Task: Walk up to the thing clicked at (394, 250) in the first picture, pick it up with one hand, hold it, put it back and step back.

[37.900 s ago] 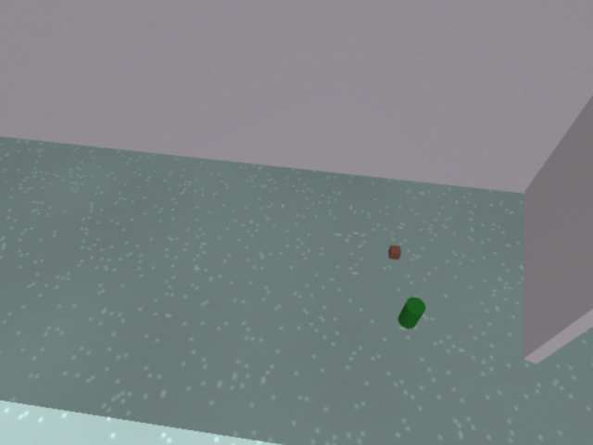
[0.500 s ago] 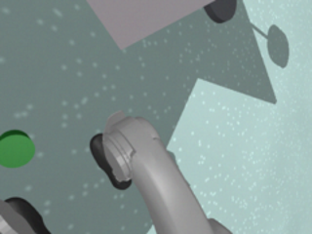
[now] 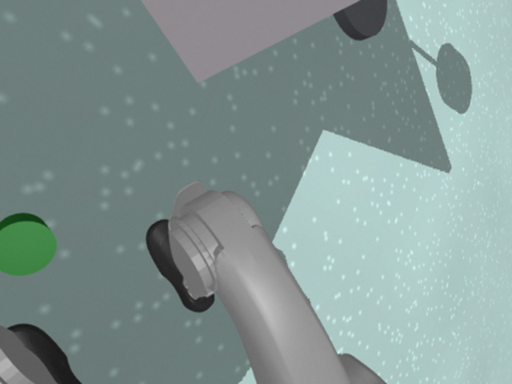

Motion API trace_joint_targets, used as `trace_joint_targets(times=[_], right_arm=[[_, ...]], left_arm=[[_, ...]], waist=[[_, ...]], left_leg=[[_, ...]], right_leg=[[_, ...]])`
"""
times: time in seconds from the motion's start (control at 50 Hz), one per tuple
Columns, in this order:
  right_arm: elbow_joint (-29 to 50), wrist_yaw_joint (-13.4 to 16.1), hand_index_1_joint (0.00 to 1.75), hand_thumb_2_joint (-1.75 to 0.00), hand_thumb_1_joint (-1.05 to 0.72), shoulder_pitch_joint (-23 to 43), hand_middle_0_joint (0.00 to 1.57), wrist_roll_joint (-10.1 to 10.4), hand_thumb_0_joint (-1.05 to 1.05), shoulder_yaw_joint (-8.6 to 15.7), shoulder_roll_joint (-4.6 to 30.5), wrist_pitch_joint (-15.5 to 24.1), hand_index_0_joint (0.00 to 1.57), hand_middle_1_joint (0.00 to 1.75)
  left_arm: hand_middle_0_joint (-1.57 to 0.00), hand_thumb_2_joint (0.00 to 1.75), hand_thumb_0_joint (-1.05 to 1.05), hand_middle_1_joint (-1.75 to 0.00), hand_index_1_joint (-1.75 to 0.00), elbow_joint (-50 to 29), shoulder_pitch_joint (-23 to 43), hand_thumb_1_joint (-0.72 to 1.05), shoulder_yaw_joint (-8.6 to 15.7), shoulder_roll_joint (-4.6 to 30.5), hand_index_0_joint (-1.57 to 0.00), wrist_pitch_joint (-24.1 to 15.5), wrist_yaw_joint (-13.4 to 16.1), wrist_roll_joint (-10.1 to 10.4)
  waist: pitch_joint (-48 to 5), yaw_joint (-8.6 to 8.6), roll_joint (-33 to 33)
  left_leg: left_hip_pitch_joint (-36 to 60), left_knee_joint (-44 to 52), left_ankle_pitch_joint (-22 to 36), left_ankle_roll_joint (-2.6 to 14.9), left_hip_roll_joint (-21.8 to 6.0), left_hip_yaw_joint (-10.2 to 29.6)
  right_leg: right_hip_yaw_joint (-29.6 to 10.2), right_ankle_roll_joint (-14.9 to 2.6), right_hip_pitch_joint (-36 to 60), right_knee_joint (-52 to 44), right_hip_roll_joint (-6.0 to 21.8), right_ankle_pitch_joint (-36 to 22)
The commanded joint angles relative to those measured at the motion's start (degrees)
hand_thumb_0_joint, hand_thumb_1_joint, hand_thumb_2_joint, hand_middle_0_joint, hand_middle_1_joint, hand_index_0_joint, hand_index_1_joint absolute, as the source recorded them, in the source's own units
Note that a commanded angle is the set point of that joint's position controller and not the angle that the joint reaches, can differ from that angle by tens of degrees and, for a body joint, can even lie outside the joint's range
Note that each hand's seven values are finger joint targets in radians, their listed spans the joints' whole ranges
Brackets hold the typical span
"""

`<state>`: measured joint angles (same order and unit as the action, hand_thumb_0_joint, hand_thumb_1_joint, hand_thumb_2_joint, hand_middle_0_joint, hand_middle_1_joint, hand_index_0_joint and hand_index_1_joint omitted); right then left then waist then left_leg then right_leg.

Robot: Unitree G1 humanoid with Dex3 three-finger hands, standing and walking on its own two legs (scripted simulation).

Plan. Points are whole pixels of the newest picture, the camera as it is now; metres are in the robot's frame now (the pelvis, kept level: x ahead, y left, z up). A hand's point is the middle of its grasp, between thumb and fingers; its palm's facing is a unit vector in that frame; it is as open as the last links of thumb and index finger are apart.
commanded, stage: close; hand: left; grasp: from above
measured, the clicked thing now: out of the picture +0.55 +0.32 -0.32
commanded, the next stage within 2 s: none
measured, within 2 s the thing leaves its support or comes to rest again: neither
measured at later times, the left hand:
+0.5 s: hand out of the picture +0.52 +0.29 -0.29, palm faces -0.30 -0.31 -0.90, open 7.8 cm
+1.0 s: hand out of the picture +0.52 +0.30 -0.28, palm faces -0.31 -0.32 -0.90, open 8.0 cm
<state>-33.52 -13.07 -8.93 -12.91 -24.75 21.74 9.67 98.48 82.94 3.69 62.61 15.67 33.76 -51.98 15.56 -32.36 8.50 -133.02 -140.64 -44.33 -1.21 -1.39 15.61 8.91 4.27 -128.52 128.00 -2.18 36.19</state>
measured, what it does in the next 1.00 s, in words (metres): stands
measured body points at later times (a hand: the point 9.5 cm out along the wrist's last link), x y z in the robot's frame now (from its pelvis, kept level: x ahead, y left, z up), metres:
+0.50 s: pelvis +0.00 +0.00 +0.00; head +0.34 +0.10 +0.27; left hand +0.53 +0.30 -0.23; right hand -0.02 -0.24 -0.04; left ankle +0.04 +0.13 -0.30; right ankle +0.12 -0.12 -0.30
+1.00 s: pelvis +0.00 +0.00 +0.00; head +0.34 +0.10 +0.27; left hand +0.53 +0.31 -0.23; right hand -0.02 -0.24 -0.04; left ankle +0.04 +0.13 -0.30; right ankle +0.12 -0.12 -0.30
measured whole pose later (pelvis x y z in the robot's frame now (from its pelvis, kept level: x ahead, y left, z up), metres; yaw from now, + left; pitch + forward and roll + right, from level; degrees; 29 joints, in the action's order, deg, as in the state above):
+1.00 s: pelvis +0.00 +0.00 +0.00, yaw +0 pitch +35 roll -16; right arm -34.0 -12.8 -8.5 -12.6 -25.0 21.6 9.6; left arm 98.7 82.2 3.3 62.5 15.0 33.3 -52.0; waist 15.7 -32.0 8.2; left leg -133.4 -141.0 -44.2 -1.2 -1.5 15.5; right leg 8.9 4.2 -129.0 128.4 -2.1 36.0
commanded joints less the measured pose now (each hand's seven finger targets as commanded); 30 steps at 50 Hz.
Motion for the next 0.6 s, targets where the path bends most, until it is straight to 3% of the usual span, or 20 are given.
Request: trace_joint_targets(times=[0.0,0.16,0.32,0.42,0.58], right_arm=[[-4.2,0.3,0.3,-0.89,-0.88,-14.8,0.2,0.4,0.0,4.2,19.8,-0.7,0.2,0.3],[-4.1,0.5,0.3,-0.89,-0.88,-15.2,0.2,0.5,0.0,4.2,20.1,-1.0,0.2,0.3],[-4.5,0.5,0.3,-0.89,-0.88,-14.8,0.2,0.4,0.0,4.4,19.8,-0.3,0.2,0.3],[-4.2,0.6,0.3,-0.89,-0.88,-14.9,0.2,0.5,0.0,4.0,20.3,-0.5,0.2,0.3],[-3.8,0.2,0.3,-0.89,-0.88,-14.9,0.2,0.5,0.0,3.9,19.9,-0.3,0.2,0.3]], left_arm=[[-0.75,0.21,0.0,-0.41,-0.33,-6.4,14.3,0.42,-1.3,6.6,-0.83,0.0,1.6,-1.0],[-0.74,0.21,0.0,-0.42,-0.34,-5.8,14.1,0.41,-1.6,6.9,-0.82,-0.5,2.0,-1.9],[-0.77,0.21,0.0,-0.39,-0.32,-6.1,14.6,0.42,-1.2,7.1,-0.84,-0.7,2.1,-1.1],[-0.74,0.2,0.0,-0.4,-0.32,-6.3,14.4,0.4,-2.2,6.5,-0.82,-0.5,2.3,-1.7],[-0.74,0.23,0.0,-0.39,-0.32,-7.8,14.3,0.39,-0.8,7.8,-0.81,0.0,2.3,-0.6]], waist=[[-37.9,-5.52,-37.2],[-38.6,-5.88,-37.2],[-37.3,-5.72,-36.4],[-39.3,-6.15,-37.4],[-39.4,-5.27,-36.3]], left_leg=[[26.9,14.0,20.9,1.26,-3.1,-4.3],[28.2,14.3,20.9,1.13,-3.6,-3.7],[25.4,14.4,17.8,1.43,-3.0,-4.4],[28.1,14.3,20.8,1.11,-3.6,-3.6],[25.8,13.5,21.1,1.49,-3.2,-4.8]], right_leg=[[6.2,-4.62,28.7,-8.5,-1.6,-19.7],[6.4,-4.68,28.6,-8.5,-1.6,-20.0],[6.2,-4.63,28.6,-8.9,-1.6,-17.6],[6.2,-4.64,29.1,-8.5,-1.5,-20.1],[5.3,-4.29,31.2,-8.8,-1.4,-21.0]])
